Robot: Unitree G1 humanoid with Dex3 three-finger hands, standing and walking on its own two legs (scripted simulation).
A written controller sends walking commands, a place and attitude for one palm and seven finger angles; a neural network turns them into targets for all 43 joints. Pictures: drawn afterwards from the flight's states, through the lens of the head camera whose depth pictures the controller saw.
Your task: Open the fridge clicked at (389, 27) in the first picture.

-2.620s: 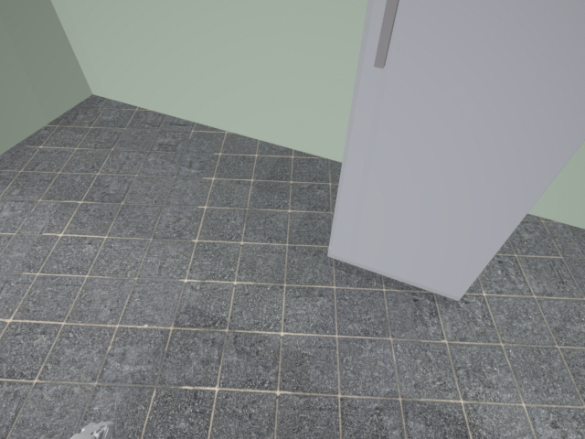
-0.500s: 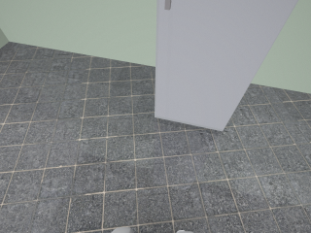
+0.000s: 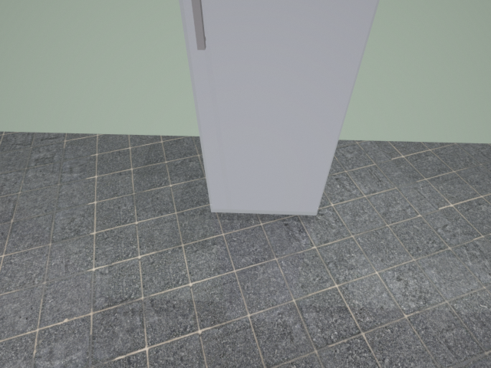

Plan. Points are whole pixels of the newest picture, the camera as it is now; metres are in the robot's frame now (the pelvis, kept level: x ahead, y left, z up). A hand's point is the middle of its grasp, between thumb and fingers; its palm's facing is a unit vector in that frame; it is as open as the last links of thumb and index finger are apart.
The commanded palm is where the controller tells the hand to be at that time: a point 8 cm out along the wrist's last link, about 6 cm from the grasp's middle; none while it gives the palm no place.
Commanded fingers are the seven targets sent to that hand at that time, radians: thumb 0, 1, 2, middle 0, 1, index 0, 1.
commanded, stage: take the last steps up to it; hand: left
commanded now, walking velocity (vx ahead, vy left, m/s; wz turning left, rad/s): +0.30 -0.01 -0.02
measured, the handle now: out of the picture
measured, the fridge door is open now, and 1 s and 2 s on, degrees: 0 0 0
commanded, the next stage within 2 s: come to a stop and stand still in 0.94 s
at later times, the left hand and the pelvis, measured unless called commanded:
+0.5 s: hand out of the picture +0.15 +0.23 -0.17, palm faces +0.03 -0.99 -0.15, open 7.4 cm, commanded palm none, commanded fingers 0.00 0.90 0.90 -0.20 -0.30 -0.20 -0.30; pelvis +0.15 +0.05 +0.01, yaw -2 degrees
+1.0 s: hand (184, 261) +0.37 +0.16 -0.15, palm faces +0.06 -0.97 -0.22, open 7.2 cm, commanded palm none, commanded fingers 0.00 0.90 0.90 -0.20 -0.30 -0.20 -0.30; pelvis +0.34 -0.02 +0.01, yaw +0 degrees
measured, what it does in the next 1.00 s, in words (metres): walks ahead: left foot, then right foot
